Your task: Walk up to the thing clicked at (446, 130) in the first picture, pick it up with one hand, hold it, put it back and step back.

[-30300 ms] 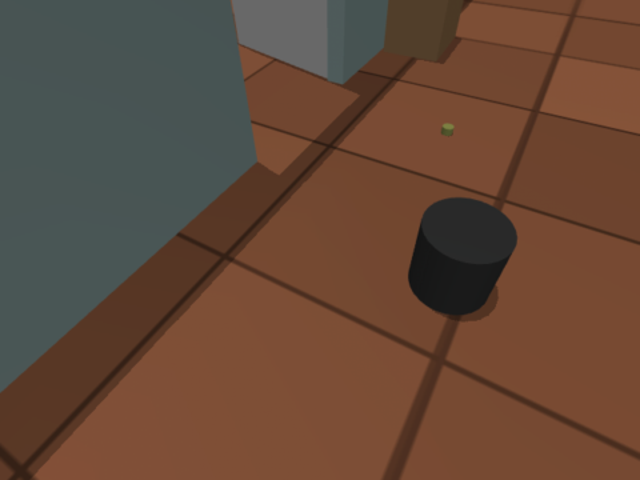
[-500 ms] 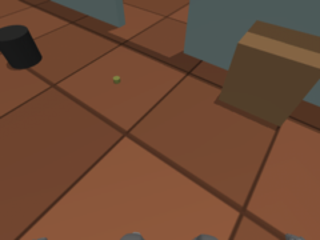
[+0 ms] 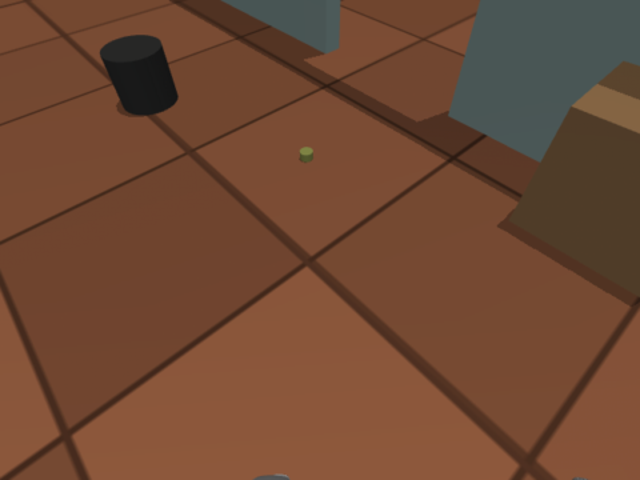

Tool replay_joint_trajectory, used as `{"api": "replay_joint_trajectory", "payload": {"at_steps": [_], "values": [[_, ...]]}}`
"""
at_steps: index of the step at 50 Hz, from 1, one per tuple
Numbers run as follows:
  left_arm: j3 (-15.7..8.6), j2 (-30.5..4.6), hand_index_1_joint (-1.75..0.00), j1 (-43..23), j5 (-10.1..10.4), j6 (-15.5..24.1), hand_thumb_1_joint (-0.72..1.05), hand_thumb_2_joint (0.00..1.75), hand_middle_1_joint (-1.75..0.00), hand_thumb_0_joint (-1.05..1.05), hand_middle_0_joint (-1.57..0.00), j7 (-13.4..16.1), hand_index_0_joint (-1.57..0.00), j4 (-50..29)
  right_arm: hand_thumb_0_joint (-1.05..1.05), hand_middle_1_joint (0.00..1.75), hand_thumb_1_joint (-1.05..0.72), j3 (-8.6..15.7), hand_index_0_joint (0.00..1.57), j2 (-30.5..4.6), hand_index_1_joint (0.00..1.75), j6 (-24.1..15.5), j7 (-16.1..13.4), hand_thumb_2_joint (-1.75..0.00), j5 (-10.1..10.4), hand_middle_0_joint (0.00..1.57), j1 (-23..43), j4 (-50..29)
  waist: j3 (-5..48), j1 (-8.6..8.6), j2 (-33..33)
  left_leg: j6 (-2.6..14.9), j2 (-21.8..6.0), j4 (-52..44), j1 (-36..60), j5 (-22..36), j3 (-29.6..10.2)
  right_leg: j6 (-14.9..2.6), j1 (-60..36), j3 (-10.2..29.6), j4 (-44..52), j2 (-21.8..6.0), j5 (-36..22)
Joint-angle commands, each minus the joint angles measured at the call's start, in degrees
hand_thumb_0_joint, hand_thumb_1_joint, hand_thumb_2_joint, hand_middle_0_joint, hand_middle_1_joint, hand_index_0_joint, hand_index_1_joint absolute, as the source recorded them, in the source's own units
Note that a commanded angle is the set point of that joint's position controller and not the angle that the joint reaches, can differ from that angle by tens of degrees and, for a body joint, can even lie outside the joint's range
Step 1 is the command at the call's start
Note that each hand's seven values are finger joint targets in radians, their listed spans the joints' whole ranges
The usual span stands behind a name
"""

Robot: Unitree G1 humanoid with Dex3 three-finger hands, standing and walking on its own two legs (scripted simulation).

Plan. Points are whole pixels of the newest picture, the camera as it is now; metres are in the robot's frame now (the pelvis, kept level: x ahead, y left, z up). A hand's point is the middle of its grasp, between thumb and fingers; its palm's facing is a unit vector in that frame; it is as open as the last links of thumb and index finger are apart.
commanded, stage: walk up
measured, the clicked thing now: (306, 154) +1.58 +0.17 -0.72
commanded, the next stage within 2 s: stand in 0.86 s
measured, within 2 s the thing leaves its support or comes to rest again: neither
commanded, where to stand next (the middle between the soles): +0.09 -0.02 m, yaw +0 degrees
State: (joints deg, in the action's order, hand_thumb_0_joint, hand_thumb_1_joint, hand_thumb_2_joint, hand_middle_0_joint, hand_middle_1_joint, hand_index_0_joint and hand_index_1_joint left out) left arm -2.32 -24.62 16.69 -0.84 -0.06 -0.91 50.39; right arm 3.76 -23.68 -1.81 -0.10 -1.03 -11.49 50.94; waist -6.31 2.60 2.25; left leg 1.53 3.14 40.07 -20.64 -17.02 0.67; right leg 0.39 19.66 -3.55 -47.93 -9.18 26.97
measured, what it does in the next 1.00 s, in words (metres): stands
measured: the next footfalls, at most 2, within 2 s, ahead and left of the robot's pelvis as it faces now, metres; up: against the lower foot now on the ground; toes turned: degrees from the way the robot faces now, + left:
none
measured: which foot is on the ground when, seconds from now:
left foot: down 0.00-1.00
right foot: down 0.00-1.00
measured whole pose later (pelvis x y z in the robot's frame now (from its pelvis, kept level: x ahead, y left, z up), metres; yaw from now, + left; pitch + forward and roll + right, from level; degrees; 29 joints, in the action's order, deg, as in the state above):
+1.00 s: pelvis +0.02 -0.01 +0.04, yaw +2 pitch -2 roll +0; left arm -0.1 -21.1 4.7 -0.3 0.6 -0.9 65.9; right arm 0.4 -19.7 -0.8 0.2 -0.2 -2.8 66.1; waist -2.9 0.7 0.5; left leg -0.6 0.5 20.2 -9.1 -8.7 -3.2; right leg 2.2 6.3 -3.4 -19.6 -3.5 10.7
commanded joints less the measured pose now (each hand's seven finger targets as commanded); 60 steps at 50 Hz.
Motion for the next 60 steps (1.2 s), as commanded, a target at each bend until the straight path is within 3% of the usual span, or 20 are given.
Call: {"api": "replay_joint_trajectory", "payload": {"at_steps": [1,3,4,5,7,8,9,10,11,13,15,19,23,32,39,42,44,52,54,60], "values": [[-2.7,-10.7,-0.3,-2.7,1.0,0.6,0.9,0.9,-0.3,0.0,-0.2,1.3,-0.2,-4.1,0.0,0.3,-0.9,3.1,0.2,-15.5,0.3,-1.8,-1.3,-0.9,0.4,0.2,0.0,-3.8,6.6,-2.82,-6.7,12.98,-17.9,-15.5,8.9,4.7,-26.0,-1.83,9.6,6.5,-6.1,2.4,8.0],[-2.6,-10.2,-0.3,0.3,1.2,1.0,0.9,0.9,-0.3,0.0,-0.2,1.4,-0.2,-1.5,0.0,0.3,-0.9,2.3,0.2,-14.7,0.3,-1.9,-1.5,-0.9,0.7,0.2,2.4,-3.4,7.4,-1.46,-10.5,10.5,-16.5,-12.9,6.4,13.8,-20.9,-1.87,5.4,4.7,-1.3,2.2,2.8],[-2.7,-10.0,-0.3,1.8,1.2,1.2,0.9,0.9,-0.3,0.0,-0.2,1.3,-0.2,-0.2,0.0,0.3,-0.9,1.9,0.2,-14.2,0.3,-1.8,-1.3,-0.9,0.8,0.2,3.9,-3.1,7.7,-0.76,-11.1,9.78,-15.7,-12.5,3.3,14.5,-19.1,-1.82,1.4,3.6,1.1,3.3,1.2],[-2.6,-9.5,-0.3,2.0,0.9,1.3,0.9,0.9,-0.3,0.0,-0.2,1.3,-0.2,0.7,0.0,0.3,-0.9,1.6,0.2,-13.9,0.3,-1.4,-1.1,-0.9,0.6,0.2,5.0,-2.9,7.7,-0.56,-10.9,8.78,-14.4,-11.6,1.1,13.1,-17.2,-1.88,-2.1,2.1,6.1,4.4,-0.8],[-2.7,-9.8,-0.3,1.2,0.3,1.7,0.9,0.9,-0.3,0.0,-0.2,1.3,-0.2,2.0,0.0,0.3,-0.9,0.8,0.2,-12.3,0.3,-0.5,-0.9,-0.9,1.1,0.2,6.2,-2.4,5.7,0.14,-7.6,4.94,-11.4,-10.9,-6.3,2.0,-14.2,-2.49,-9.5,2.3,14.6,5.7,-10.8],[-2.6,-11.3,-0.3,-0.7,0.0,1.8,0.9,0.9,-0.3,0.0,-0.2,1.3,-0.2,1.4,0.0,0.3,-0.9,0.3,0.2,-10.6,0.3,-0.2,-0.7,-0.9,1.3,0.2,6.9,-2.2,4.3,-0.27,-3.6,2.58,-8.9,-9.8,-7.2,-4.4,-12.2,-3.63,-7.7,7.9,19.9,2.3,-7.1],[-2.8,-13.6,-0.3,-4.0,-0.3,2.0,0.9,0.9,-0.3,0.0,-0.2,1.1,-0.2,0.6,0.0,0.3,-0.9,0.3,0.2,-10.7,0.3,0.1,-0.6,-0.9,1.3,0.2,6.4,-1.5,2.9,-1.71,-0.1,1.23,-5.4,-9.3,-5.4,-12.1,-10.0,-5.59,-2.6,14.0,24.0,-1.6,0.5],[-2.6,-14.3,-0.3,-7.6,-0.4,1.9,0.9,0.9,-0.3,0.0,-0.2,0.8,-0.2,0.4,0.0,0.3,-0.9,0.5,0.2,-10.9,0.3,0.2,-0.6,-0.9,1.0,0.2,4.7,0.4,1.8,-3.38,1.5,0.6,-4.4,-8.9,-0.6,-14.4,-9.1,-6.66,2.6,15.8,25.0,-3.4,6.5],[-2.0,-12.9,-0.3,-9.1,0.0,1.8,0.9,0.9,-0.3,0.0,-0.2,0.7,-0.2,0.3,0.0,0.3,-0.9,0.6,0.2,-11.4,0.3,0.1,-0.5,-0.9,0.7,0.2,4.2,1.8,2.1,-4.06,-0.6,0.72,-5.4,-11.3,2.7,-12.8,-10.4,-5.66,4.1,13.5,24.5,-2.3,7.4],[-1.2,-11.1,-0.3,-9.1,0.4,2.1,0.9,0.9,-0.3,0.0,-0.2,0.6,-0.2,1.7,0.0,0.3,-0.9,0.3,0.2,-11.4,0.3,-0.4,0.0,-0.9,0.6,0.2,6.6,2.7,2.4,-2.68,-2.2,1.8,-7.2,-14.4,1.3,-11.0,-13.0,-3.68,0.6,8.5,22.9,1.3,1.5],[-1.1,-10.6,-0.3,-8.0,0.5,2.6,0.9,0.9,-0.3,0.0,-0.2,0.6,-0.2,3.3,0.0,0.3,-0.9,-0.5,0.2,-10.5,0.3,-0.8,0.2,-0.9,0.7,0.2,7.3,3.7,5.2,-1.89,-1.0,1.89,-7.7,-14.6,2.3,-5.5,-12.5,-3.5,-4.1,7.9,23.7,1.2,-4.3],[-1.0,-10.7,-0.3,-9.9,0.8,3.0,0.9,0.9,-0.3,0.0,-0.2,0.9,-0.2,4.9,0.0,0.3,-0.9,-1.0,0.2,-9.9,0.3,-1.1,-0.1,-0.9,1.2,0.2,7.3,6.2,9.1,-2.13,-1.2,0.86,-7.3,-12.8,6.8,13.5,-9.3,-3.15,-9.7,6.8,23.9,-0.4,-19.5],[-0.8,-10.0,-0.3,-11.1,1.3,2.6,0.9,0.9,-0.3,0.0,-0.2,1.1,-0.2,6.5,0.0,0.3,-0.9,-1.0,0.2,-9.7,0.3,-0.9,-0.4,-0.9,1.3,0.2,7.6,8.0,10.9,-1.84,-1.7,0.83,-7.9,-13.1,9.7,21.1,-8.7,-2.56,-12.0,4.8,23.9,0.0,-24.4],[-0.3,-8.9,-0.3,-15.3,1.0,1.7,0.9,0.9,-0.3,0.0,-0.2,1.0,-0.2,9.5,0.0,0.3,-0.9,-1.3,0.2,-9.8,0.3,-0.2,-0.4,-0.9,0.9,0.2,10.4,10.7,8.4,-1.97,-3.5,0.51,-9.0,-19.7,8.5,15.1,-10.1,-1.67,-13.7,3.6,28.3,0.9,-17.5],[-0.4,-8.8,-0.3,-15.6,0.9,1.7,0.9,0.9,-0.3,0.0,-0.2,0.8,-0.2,11.1,0.0,0.3,-0.9,-1.5,0.2,-9.8,0.3,-0.3,-0.4,-0.9,0.9,0.2,11.1,11.7,10.0,-1.84,-3.7,0.06,-9.3,-21.0,10.7,18.6,-9.4,-1.28,-16.0,3.2,29.6,0.7,-19.6],[-0.4,-8.7,-0.3,-15.9,0.8,1.5,0.9,0.9,-0.3,0.0,-0.2,0.7,-0.2,11.3,0.0,0.3,-0.9,-1.5,0.2,-9.7,0.3,-0.3,-0.4,-0.9,0.7,0.2,11.4,11.7,8.7,-1.93,-3.9,-0.06,-9.2,-22.5,9.8,15.2,-9.7,-0.93,-15.5,3.0,30.1,0.9,-17.8],[-0.2,-8.4,-0.3,-15.6,0.8,1.8,0.9,0.9,-0.3,0.0,-0.2,0.9,-0.2,11.5,0.0,0.3,-0.9,-1.2,0.2,-9.2,0.3,-0.4,-0.4,-0.9,0.9,0.2,12.3,11.5,9.0,-1.95,-3.2,-0.68,-10.1,-22.2,13.2,21.9,-9.1,-1.03,-14.5,4.5,30.8,0.8,-21.3],[-0.1,-8.2,-0.3,-14.7,0.5,1.8,0.9,0.9,-0.3,0.0,-0.2,0.9,-0.2,12.0,0.0,0.3,-0.9,-0.9,0.2,-8.7,0.3,0.1,-0.2,-0.9,0.8,0.2,11.7,11.9,8.1,-2.48,-2.9,-1.01,-9.5,-25.1,12.0,11.6,-8.5,-1.05,-14.2,5.1,32.1,1.1,-16.8],[-0.1,-8.5,-0.3,-14.3,0.5,1.9,0.9,0.9,-0.3,0.0,-0.2,1.0,-0.2,12.0,0.0,0.3,-0.9,-0.9,0.2,-8.6,0.3,0.2,0.0,-0.9,0.7,0.2,11.9,11.8,8.6,-2.3,-2.4,-0.82,-9.5,-24.6,12.6,13.4,-8.2,-1.06,-14.6,5.5,32.5,0.7,-17.8],[-0.1,-8.6,-0.3,-13.6,0.4,1.8,0.9,0.9,-0.3,0.0,-0.2,1.0,-0.2,11.6,0.0,0.3,-0.9,-0.8,0.2,-8.3,0.3,0.4,0.2,-0.9,0.6,0.2,10.8,12.1,7.2,-2.51,-2.8,-1.02,-9.0,-25.2,11.8,8.6,-8.0,-1.09,-12.7,6.0,33.0,0.9,-13.9]]}}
